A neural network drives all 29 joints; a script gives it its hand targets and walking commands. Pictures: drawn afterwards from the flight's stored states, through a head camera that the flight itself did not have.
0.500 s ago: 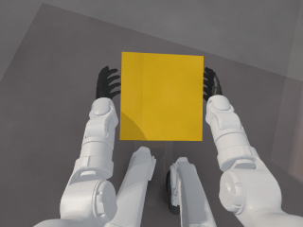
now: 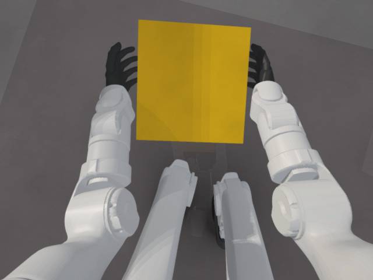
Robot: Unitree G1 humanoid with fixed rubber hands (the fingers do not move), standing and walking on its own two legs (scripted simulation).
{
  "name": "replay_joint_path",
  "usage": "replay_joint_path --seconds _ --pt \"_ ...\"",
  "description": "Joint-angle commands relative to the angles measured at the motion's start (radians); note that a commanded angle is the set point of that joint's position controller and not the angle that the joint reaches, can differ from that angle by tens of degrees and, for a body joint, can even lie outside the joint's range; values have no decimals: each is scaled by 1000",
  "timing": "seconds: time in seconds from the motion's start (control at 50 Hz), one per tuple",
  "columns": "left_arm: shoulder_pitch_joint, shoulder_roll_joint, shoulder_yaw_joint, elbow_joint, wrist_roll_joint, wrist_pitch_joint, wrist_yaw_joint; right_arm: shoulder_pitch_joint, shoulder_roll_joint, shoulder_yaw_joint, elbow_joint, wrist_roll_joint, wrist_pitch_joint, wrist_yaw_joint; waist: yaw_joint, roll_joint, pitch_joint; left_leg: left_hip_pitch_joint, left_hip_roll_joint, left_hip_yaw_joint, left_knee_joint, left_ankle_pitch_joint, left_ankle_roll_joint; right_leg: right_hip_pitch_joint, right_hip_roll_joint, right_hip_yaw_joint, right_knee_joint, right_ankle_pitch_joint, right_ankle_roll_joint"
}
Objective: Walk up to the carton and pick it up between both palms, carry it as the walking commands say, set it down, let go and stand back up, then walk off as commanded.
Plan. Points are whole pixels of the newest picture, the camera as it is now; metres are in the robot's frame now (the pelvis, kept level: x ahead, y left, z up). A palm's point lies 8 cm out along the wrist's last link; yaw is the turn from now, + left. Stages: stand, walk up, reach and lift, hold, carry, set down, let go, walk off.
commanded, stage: set down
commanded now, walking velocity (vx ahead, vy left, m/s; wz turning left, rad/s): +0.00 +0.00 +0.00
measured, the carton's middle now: (188, 92) +0.48 +0.08 -0.18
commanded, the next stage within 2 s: none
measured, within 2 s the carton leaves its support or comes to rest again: neither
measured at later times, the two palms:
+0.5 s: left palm (127, 93) +0.46 +0.23 -0.18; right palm (246, 86) +0.51 -0.05 -0.19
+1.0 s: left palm (145, 94) +0.49 +0.21 -0.29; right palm (246, 80) +0.56 -0.07 -0.28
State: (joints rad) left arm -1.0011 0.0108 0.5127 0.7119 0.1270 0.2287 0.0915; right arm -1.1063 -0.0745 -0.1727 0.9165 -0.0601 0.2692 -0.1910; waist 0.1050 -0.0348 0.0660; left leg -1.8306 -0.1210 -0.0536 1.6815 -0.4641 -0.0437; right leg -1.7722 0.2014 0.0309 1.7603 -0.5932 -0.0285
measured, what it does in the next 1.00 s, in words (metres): lowers itself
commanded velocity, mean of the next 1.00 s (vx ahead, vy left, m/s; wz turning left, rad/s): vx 0.00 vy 0.00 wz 0.00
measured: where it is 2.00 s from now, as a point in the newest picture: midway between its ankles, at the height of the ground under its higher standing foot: (196, 219)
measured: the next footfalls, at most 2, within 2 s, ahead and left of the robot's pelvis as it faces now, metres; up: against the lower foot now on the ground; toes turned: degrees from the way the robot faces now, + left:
none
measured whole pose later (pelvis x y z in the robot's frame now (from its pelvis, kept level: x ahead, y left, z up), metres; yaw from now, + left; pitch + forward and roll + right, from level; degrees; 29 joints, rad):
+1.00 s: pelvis -0.02 +0.01 -0.11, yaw -2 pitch +32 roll +1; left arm -1.37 0.15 0.44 0.67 0.02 0.37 0.17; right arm -1.61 -0.27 -0.03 0.96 0.05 0.38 -0.21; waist 0.11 -0.04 0.53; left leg -2.10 -0.10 -0.01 2.05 -0.50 -0.04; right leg -2.05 0.21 -0.01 2.13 -0.63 -0.01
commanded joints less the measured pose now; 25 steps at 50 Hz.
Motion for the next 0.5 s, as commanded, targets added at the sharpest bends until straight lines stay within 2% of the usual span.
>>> replay_joint_path --seconds 0.0,0.02,0.04,0.06,0.08,0.1,0.12,0.14,0.16,0.18,0.2,0.22,0.24,0.26,0.28,0.3,0.32,0.34,0.36,0.38,0.4,0.42,0.44,0.46,0.48 --pt "-745 -895 -559 -58 -129 0 -202 -775 940 343 -265 109 -119 173 24 -41 -1314 619 -25 63 -38 409 11 521 -2 9 -172 408 43" --pt "-796 -877 -564 -81 -144 -6 -201 -799 946 338 -228 100 -118 173 19 -53 -1325 640 -7 28 -22 428 10 459 -18 21 -147 410 41" --pt "-786 -855 -583 -143 -161 -3 -195 -789 906 347 -284 96 -116 172 33 -33 -1396 666 -17 46 -18 430 -3 463 -16 17 -154 421 36" --pt "-738 -910 -625 -115 -154 20 -193 -746 926 364 -298 113 -110 177 -4 10 -1464 744 -18 48 3 484 -7 459 -4 9 -142 455 31" --pt "-816 -838 -608 -203 -171 3 -191 -777 945 383 -297 122 -95 180 59 -4 -1523 729 -20 53 18 502 -7 476 -9 29 -136 475 33" --pt "-800 -846 -664 -223 -171 27 -182 -802 934 358 -299 155 -87 189 30 67 -1586 792 -23 63 -2 469 -8 461 -1 -4 -121 408 25" --pt "-809 -848 -605 -81 -153 41 -172 -829 905 326 -229 130 -77 194 73 56 -1443 732 -16 69 9 399 -2 362 -3 -2 -120 317 17" --pt "-866 -829 -669 -194 -184 33 -169 -897 928 392 -397 173 -87 199 65 54 -1644 828 -20 66 23 426 -2 444 15 -18 -85 337 19" --pt "-856 -845 -671 -191 -208 47 -155 -908 812 333 -326 138 -69 207 21 87 -1658 894 -12 42 11 419 -6 383 14 -45 -51 317 20" --pt "-880 -793 -621 -118 -167 62 -145 -920 837 325 -210 118 -54 209 65 61 -1563 844 -8 46 17 344 -4 338 -3 -15 -82 202 13" --pt "-901 -816 -742 -310 -235 56 -141 -958 845 406 -440 193 -66 202 25 55 -1787 930 -16 49 36 448 -9 473 10 -27 -58 327 14" --pt "-919 -775 -783 -385 -282 53 -126 -1001 812 468 -530 244 -60 195 66 39 -2014 1103 -4 31 38 540 -2 554 8 -38 -19 392 34" --pt "-944 -731 -804 -391 -289 63 -126 -1047 803 500 -581 256 -44 191 62 42 -2048 1070 -9 64 98 622 -3 624 -11 8 -25 468 40" --pt "-937 -707 -846 -492 -330 74 -126 -1136 805 575 -747 319 -23 177 107 -2 -2210 1226 -9 36 108 731 4 723 -3 -13 -6 542 55" --pt "-945 -654 -770 -425 -307 93 -117 -1174 697 567 -795 317 -16 165 62 8 -2138 1236 3 26 128 769 18 636 5 -19 0 547 62" --pt "-974 -679 -794 -537 -311 98 -103 -1172 740 567 -779 332 4 169 122 43 -2162 1251 -5 37 131 735 2 658 -5 17 -5 522 48" --pt "-1028 -581 -744 -523 -282 112 -95 -1118 669 498 -722 296 25 164 87 70 -2101 1196 8 46 123 619 5 603 -8 11 6 448 29" --pt "-1056 -618 -712 -448 -273 118 -81 -1101 719 486 -586 277 43 175 114 44 -1945 1158 6 45 94 563 3 499 -8 -5 3 377 22" --pt "-1107 -644 -761 -507 -292 112 -72 -1082 732 488 -561 283 43 187 97 76 -1863 1139 13 24 60 526 6 447 -4 -36 9 341 21" --pt "-1137 -627 -747 -446 -295 110 -69 -1103 676 454 -485 259 31 199 43 46 -1735 1087 19 5 61 475 11 337 -12 -48 8 258 15" --pt "-1198 -627 -713 -405 -265 95 -68 -1103 738 422 -378 259 27 213 97 57 -1605 988 11 18 61 370 26 287 -17 -25 -10 182 -2" --pt "-1117 -665 -657 -204 -223 113 -82 -1081 692 351 -269 199 15 226 44 57 -1419 884 23 3 54 276 32 213 -21 -18 -11 110 -18" --pt "-1029 -653 -513 60 -156 124 -103 -1043 664 233 -37 122 19 244 42 9 -1001 676 28 0 16 40 44 -27 -30 -39 -27 -119 -14" --pt "-1052 -739 -498 81 -121 118 -129 -1035 662 131 22 67 -14 266 -25 51 -923 598 14 34 24 -32 43 -23 -26 -38 -64 -155 -33" --pt "-993 -845 -530 10 -145 90 -153 -1022 749 168 -43 75 -35 270 6 30 -1113 627 2 52 27 108 38 150 -10 -36 -52 18 -18"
